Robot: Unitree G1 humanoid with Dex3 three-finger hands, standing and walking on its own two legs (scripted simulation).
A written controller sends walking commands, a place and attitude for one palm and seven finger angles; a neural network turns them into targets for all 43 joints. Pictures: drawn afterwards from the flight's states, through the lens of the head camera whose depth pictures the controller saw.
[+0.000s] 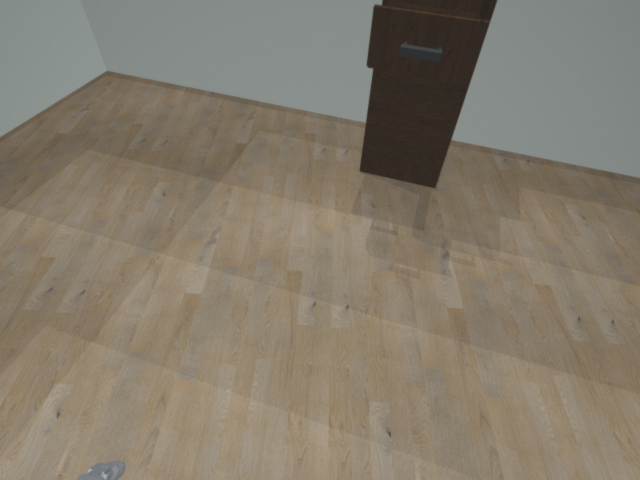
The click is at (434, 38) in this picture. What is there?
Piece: drawer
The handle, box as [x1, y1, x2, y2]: [399, 41, 442, 62]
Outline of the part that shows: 400,46 399,55 438,62 442,50 441,47 439,47 438,49 432,49 407,45 407,42 405,41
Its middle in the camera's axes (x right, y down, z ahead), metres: +0.31 -0.58 +1.19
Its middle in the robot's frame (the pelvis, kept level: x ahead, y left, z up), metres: +1.29 -0.25 +0.00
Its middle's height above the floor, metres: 0.77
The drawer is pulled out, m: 0.30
